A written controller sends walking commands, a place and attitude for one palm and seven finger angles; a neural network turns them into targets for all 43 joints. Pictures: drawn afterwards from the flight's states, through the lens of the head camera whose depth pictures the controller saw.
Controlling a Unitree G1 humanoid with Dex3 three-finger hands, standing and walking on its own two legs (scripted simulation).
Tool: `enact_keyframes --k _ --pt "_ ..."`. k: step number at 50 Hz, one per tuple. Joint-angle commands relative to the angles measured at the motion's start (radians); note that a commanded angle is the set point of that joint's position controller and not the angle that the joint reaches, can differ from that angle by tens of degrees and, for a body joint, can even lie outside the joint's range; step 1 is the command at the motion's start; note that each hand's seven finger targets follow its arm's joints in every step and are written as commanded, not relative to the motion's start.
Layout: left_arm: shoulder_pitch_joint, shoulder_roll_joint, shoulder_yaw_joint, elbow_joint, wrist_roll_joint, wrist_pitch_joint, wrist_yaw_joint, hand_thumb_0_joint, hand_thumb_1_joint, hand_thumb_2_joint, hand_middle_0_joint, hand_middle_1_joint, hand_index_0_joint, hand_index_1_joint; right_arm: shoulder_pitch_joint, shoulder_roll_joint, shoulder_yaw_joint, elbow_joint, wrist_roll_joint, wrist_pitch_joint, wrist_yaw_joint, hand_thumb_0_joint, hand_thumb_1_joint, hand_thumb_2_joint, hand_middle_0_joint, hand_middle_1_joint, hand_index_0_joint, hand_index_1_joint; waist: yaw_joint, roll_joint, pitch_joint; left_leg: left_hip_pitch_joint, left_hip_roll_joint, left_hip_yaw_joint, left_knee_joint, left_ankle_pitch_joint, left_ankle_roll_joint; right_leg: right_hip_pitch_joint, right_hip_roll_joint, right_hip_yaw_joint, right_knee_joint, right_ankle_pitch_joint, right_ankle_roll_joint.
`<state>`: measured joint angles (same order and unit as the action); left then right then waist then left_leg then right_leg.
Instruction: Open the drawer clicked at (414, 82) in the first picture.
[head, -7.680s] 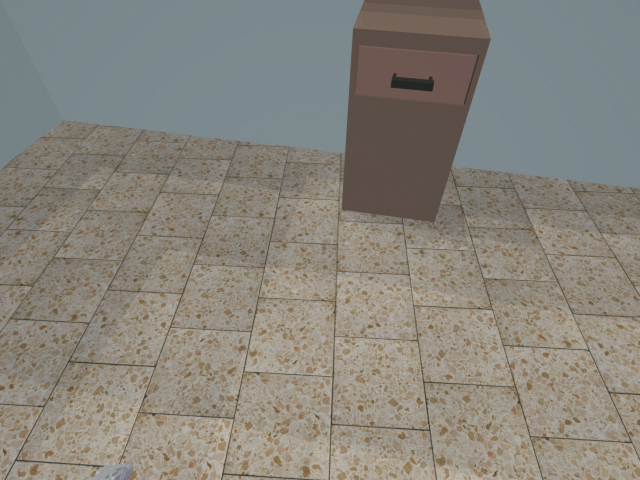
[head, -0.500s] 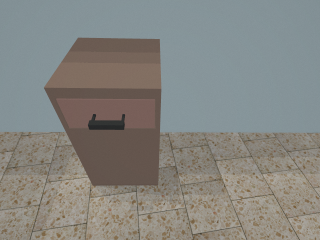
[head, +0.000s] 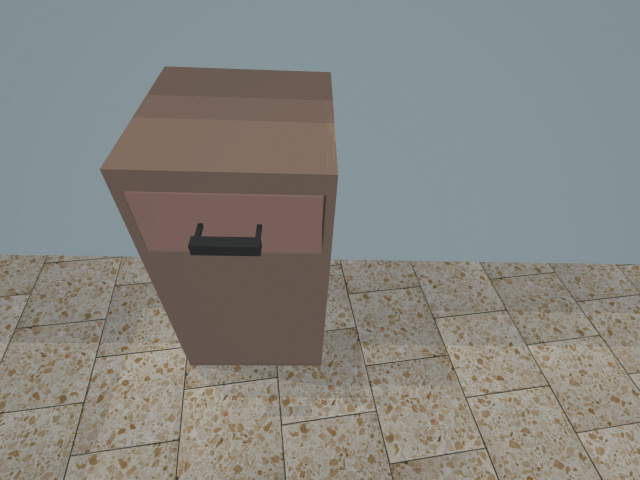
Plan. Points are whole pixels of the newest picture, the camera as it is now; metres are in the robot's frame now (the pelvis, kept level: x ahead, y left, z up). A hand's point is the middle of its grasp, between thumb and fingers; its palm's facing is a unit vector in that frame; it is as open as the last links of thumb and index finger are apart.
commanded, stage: look again from close up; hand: left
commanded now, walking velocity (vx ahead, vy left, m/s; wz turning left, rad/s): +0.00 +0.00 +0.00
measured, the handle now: (227, 237) +0.58 +0.22 -0.11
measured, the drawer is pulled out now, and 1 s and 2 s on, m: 0.00 0.00 0.00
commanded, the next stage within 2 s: shuffle to correct the standing spot in 0.26 s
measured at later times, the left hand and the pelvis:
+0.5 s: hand out of the picture -0.04 +0.16 -0.18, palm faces +0.04 -0.99 -0.14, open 7.4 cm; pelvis +0.02 +0.01 +0.00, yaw +0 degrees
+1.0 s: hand out of the picture +0.04 +0.14 -0.18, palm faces +0.06 -0.99 -0.14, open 7.4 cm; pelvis +0.06 +0.00 +0.00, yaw +1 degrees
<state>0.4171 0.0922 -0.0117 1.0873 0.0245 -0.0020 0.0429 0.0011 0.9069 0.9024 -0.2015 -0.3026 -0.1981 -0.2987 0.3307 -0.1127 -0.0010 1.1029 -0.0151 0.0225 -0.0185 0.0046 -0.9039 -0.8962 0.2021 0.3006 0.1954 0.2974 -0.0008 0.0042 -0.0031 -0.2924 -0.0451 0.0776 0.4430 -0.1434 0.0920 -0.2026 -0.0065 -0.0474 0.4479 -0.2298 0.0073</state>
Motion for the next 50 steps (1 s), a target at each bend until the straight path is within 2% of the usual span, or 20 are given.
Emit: enact_keyframes --k 1,5,8,18,21,24,26,28,29,32,34,35,36,37,38,39,41,44,47,50 --pt "0.109 0.070 0.015 -0.004 0.001 -0.012 0.009 0.000 0.900 0.900 -0.200 -0.300 -0.200 -0.300 0.048 -0.111 -0.024 -0.030 0.003 -0.020 -0.008 0.000 -0.900 -0.900 0.200 0.300 0.200 0.300 0.007 0.003 0.101 -0.036 0.159 -0.222 -0.195 -0.301 -0.034 -0.055 -0.066 0.085 -0.080 -0.077 -0.035" --pt "0.110 0.065 0.014 0.003 0.001 -0.015 0.010 0.000 0.900 0.900 -0.200 -0.300 -0.200 -0.300 0.045 -0.104 -0.023 -0.024 0.003 -0.022 -0.008 0.000 -0.900 -0.900 0.200 0.300 0.200 0.300 0.003 -0.010 0.106 -0.016 0.155 -0.212 -0.189 -0.264 -0.035 -0.064 -0.073 0.091 -0.089 -0.059 -0.034" --pt "0.111 0.064 0.014 0.005 0.003 -0.012 0.010 0.000 0.900 0.900 -0.200 -0.300 -0.200 -0.300 0.043 -0.110 -0.023 -0.025 0.004 -0.021 -0.008 0.000 -0.900 -0.900 0.200 0.300 0.200 0.300 0.004 0.009 0.117 -0.024 0.163 -0.222 -0.212 -0.299 -0.036 -0.066 -0.066 0.080 -0.080 -0.059 -0.030" --pt "0.110 0.069 0.013 0.016 0.002 -0.009 0.010 0.000 0.900 0.900 -0.200 -0.300 -0.200 -0.300 0.035 -0.119 -0.023 -0.022 0.005 -0.024 -0.010 0.000 -0.900 -0.900 0.200 0.300 0.200 0.300 0.006 0.011 0.095 0.009 0.165 -0.225 -0.233 -0.267 -0.039 -0.034 -0.071 0.070 -0.076 -0.018 -0.026" --pt "0.115 0.074 0.018 0.017 0.008 -0.007 0.005 0.000 0.900 0.900 -0.200 -0.300 -0.200 -0.300 0.046 -0.134 -0.028 -0.016 0.002 -0.020 -0.009 0.000 -0.900 -0.900 0.200 0.300 0.200 0.300 0.004 0.002 0.090 -0.011 0.173 -0.257 -0.250 -0.410 -0.024 -0.028 -0.052 0.037 -0.046 -0.135 -0.025" --pt "0.132 0.070 0.025 0.012 0.013 0.001 -0.004 0.000 0.900 0.900 -0.200 -0.300 -0.200 -0.300 0.032 -0.153 -0.039 -0.022 -0.003 -0.015 -0.011 0.000 -0.900 -0.900 0.200 0.300 0.200 0.300 0.016 0.044 0.115 -0.069 0.195 -0.311 -0.293 -0.541 -0.002 -0.027 -0.025 -0.004 0.008 -0.194 -0.027" --pt "0.147 0.071 0.027 0.013 0.014 0.004 -0.010 0.000 0.900 0.900 -0.200 -0.300 -0.200 -0.300 0.022 -0.159 -0.044 -0.031 -0.003 -0.014 -0.010 0.000 -0.900 -0.900 0.200 0.300 0.200 0.300 0.024 0.043 0.133 -0.100 0.193 -0.315 -0.292 -0.554 0.006 -0.022 -0.018 -0.010 0.013 -0.199 -0.032" --pt "0.163 0.060 0.029 0.015 0.010 0.001 -0.012 0.000 0.900 0.900 -0.200 -0.300 -0.200 -0.300 0.021 -0.147 -0.043 -0.030 -0.004 -0.017 -0.011 0.000 -0.900 -0.900 0.200 0.300 0.200 0.300 0.027 0.023 0.137 -0.100 0.180 -0.292 -0.266 -0.518 0.004 -0.008 -0.028 0.002 -0.016 -0.195 -0.041" --pt "0.168 0.062 0.031 0.017 0.009 -0.002 -0.013 0.000 0.900 0.900 -0.200 -0.300 -0.200 -0.300 0.025 -0.139 -0.043 -0.031 -0.004 -0.019 -0.011 0.000 -0.900 -0.900 0.200 0.300 0.200 0.300 0.026 -0.003 0.136 -0.103 0.167 -0.274 -0.242 -0.497 -0.001 -0.002 -0.036 0.017 -0.037 -0.208 -0.047" --pt "0.167 0.080 0.036 0.013 0.004 -0.014 -0.012 0.000 0.900 0.900 -0.200 -0.300 -0.200 -0.300 0.023 -0.105 -0.036 -0.040 -0.003 -0.026 -0.008 0.000 -0.900 -0.900 0.200 0.300 0.200 0.300 0.020 -0.093 0.149 -0.108 0.100 -0.182 -0.078 -0.371 -0.019 -0.034 -0.107 0.151 -0.136 -0.309 -0.087" --pt "0.141 0.094 0.035 0.009 -0.003 -0.024 -0.003 0.000 0.900 0.900 -0.200 -0.300 -0.200 -0.300 0.031 -0.065 -0.017 -0.043 0.000 -0.037 -0.005 0.000 -0.900 -0.900 0.200 0.300 0.200 0.300 0.006 -0.165 0.139 -0.099 0.057 -0.095 0.047 -0.180 -0.033 -0.015 -0.174 0.226 -0.186 -0.239 -0.109" --pt "0.127 0.094 0.032 0.008 -0.006 -0.029 0.000 0.000 0.900 0.900 -0.200 -0.300 -0.200 -0.300 0.034 -0.053 -0.009 -0.040 0.002 -0.043 -0.006 0.000 -0.900 -0.900 0.200 0.300 0.200 0.300 -0.005 -0.150 0.118 -0.061 0.057 -0.083 0.051 -0.109 -0.039 -0.016 -0.188 0.224 -0.176 -0.132 -0.111" --pt "0.106 0.093 0.027 0.005 -0.008 -0.030 0.002 0.000 0.900 0.900 -0.200 -0.300 -0.200 -0.300 0.047 -0.053 -0.005 -0.032 0.004 -0.041 -0.007 0.000 -0.900 -0.900 0.200 0.300 0.200 0.300 -0.018 -0.120 0.113 -0.009 0.069 -0.093 0.030 -0.072 -0.042 -0.049 -0.176 0.192 -0.154 -0.062 -0.100" --pt "0.089 0.081 0.023 0.003 -0.008 -0.030 0.003 0.000 0.900 0.900 -0.200 -0.300 -0.200 -0.300 0.056 -0.062 -0.002 -0.023 0.003 -0.042 -0.009 0.000 -0.900 -0.900 0.200 0.300 0.200 0.300 -0.021 -0.073 0.126 0.040 0.089 -0.115 0.001 -0.007 -0.040 -0.084 -0.142 0.145 -0.119 0.000 -0.080" --pt "0.084 0.070 0.019 0.006 -0.006 -0.027 0.005 0.000 0.900 0.900 -0.200 -0.300 -0.200 -0.300 0.074 -0.075 0.000 -0.010 0.005 -0.046 -0.014 0.000 -0.900 -0.900 0.200 0.300 0.200 0.300 -0.020 0.002 0.118 0.076 0.116 -0.148 -0.026 0.089 -0.030 -0.080 -0.107 0.097 -0.065 0.079 -0.058" --pt "0.099 0.065 0.016 0.013 -0.007 -0.025 0.008 0.000 0.900 0.900 -0.200 -0.300 -0.200 -0.300 0.082 -0.083 0.001 -0.002 0.007 -0.050 -0.021 0.000 -0.900 -0.900 0.200 0.300 0.200 0.300 -0.007 0.041 0.097 0.097 0.138 -0.166 -0.031 0.223 -0.018 -0.047 -0.095 0.072 -0.044 0.154 -0.040" --pt "0.121 0.075 0.014 0.023 -0.013 -0.018 0.018 0.000 0.900 0.900 -0.200 -0.300 -0.200 -0.300 0.068 -0.093 0.004 0.000 0.014 -0.049 -0.031 0.000 -0.900 -0.900 0.200 0.300 0.200 0.300 0.005 0.054 0.071 0.126 0.148 -0.167 -0.005 0.453 -0.015 0.003 -0.102 0.077 -0.045 0.248 -0.026" --pt "0.103 0.104 0.025 -0.001 -0.013 -0.006 0.029 0.000 0.900 0.900 -0.200 -0.300 -0.200 -0.300 0.082 -0.119 -0.008 -0.019 0.016 -0.040 -0.040 0.000 -0.900 -0.900 0.200 0.300 0.200 0.300 0.000 0.042 0.015 0.189 0.165 -0.167 0.031 0.679 -0.016 0.021 -0.107 0.063 0.014 0.322 -0.023" --pt "0.076 0.108 0.033 -0.028 -0.013 0.003 0.032 0.000 0.900 0.900 -0.200 -0.300 -0.200 -0.300 0.074 -0.146 -0.023 -0.037 0.013 -0.030 -0.040 0.000 -0.900 -0.900 0.200 0.300 0.200 0.300 0.000 0.035 -0.019 0.231 0.190 -0.180 0.034 0.757 -0.005 0.008 -0.094 0.052 0.050 0.265 -0.018" --pt "0.042 0.108 0.039 -0.049 -0.011 0.007 0.030 0.000 0.900 0.900 -0.200 -0.300 -0.200 -0.300 0.046 -0.155 -0.034 -0.054 0.009 -0.024 -0.037 0.000 -0.900 -0.900 0.200 0.300 0.200 0.300 0.004 0.011 -0.040 0.216 0.195 -0.190 0.022 0.654 0.002 0.017 -0.086 0.058 0.057 0.222 -0.020"
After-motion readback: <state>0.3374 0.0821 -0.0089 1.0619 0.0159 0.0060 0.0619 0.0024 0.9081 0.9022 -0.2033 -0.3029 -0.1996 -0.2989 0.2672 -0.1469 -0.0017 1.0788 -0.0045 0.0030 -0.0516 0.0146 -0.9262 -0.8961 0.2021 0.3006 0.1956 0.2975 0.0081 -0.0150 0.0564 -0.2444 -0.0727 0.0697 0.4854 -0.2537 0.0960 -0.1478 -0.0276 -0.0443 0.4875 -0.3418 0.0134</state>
